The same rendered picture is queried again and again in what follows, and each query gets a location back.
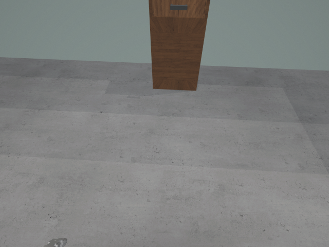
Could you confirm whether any handle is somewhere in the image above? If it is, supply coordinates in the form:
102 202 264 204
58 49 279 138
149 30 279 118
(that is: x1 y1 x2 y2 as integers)
170 4 188 10

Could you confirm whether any cabinet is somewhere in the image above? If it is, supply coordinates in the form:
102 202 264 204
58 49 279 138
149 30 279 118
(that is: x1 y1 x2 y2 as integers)
149 0 210 91

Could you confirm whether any drawer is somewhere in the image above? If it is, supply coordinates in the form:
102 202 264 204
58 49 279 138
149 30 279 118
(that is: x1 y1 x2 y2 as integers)
152 0 207 17

